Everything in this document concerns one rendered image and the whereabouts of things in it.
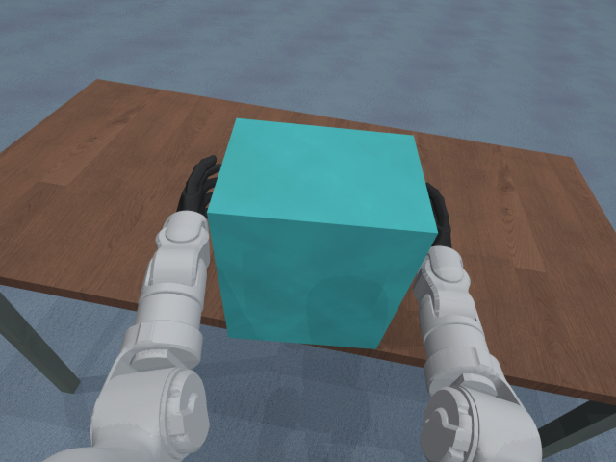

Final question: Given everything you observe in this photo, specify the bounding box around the robot left upper arm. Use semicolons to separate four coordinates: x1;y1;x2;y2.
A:
42;367;210;462

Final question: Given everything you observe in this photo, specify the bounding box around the robot left hand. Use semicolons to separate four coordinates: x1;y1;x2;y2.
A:
176;155;222;219

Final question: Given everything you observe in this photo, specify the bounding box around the robot right upper arm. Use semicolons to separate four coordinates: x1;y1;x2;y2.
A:
420;385;542;462

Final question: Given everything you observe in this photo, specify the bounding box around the carton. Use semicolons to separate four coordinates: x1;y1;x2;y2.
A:
207;118;438;349

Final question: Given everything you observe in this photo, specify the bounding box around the left robot forearm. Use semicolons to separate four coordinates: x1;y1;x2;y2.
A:
90;211;210;444

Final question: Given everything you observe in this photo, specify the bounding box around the right robot forearm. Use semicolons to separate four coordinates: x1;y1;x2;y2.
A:
413;246;542;462

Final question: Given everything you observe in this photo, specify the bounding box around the robot right hand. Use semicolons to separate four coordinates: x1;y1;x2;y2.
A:
426;183;452;248

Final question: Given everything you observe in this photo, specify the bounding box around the table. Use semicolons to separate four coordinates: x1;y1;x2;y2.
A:
0;79;616;459

